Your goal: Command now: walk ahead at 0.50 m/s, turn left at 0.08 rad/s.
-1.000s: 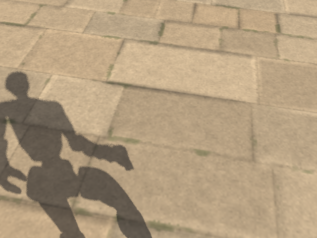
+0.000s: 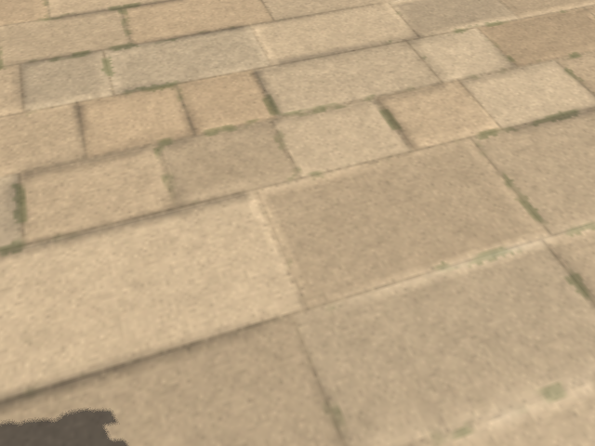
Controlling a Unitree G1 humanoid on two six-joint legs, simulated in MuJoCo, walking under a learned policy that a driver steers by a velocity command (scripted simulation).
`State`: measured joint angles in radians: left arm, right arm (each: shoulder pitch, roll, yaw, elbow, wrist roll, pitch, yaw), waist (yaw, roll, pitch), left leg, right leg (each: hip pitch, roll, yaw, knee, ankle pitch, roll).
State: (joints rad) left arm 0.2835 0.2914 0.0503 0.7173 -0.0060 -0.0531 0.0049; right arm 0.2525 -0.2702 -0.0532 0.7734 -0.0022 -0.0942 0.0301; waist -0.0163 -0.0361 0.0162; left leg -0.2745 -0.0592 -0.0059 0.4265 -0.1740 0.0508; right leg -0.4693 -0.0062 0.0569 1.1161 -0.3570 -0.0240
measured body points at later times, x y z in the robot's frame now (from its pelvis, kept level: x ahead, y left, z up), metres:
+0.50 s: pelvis +0.26 -0.03 +0.00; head +0.28 -0.04 +0.45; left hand +0.30 +0.26 -0.10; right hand +0.44 -0.28 -0.11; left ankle +0.24 +0.11 -0.66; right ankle +0.28 -0.14 -0.74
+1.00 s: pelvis +0.44 +0.08 -0.01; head +0.49 +0.13 +0.44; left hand +0.44 +0.41 -0.12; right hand +0.72 -0.08 -0.09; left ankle +0.48 +0.18 -0.74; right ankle +0.56 -0.06 -0.66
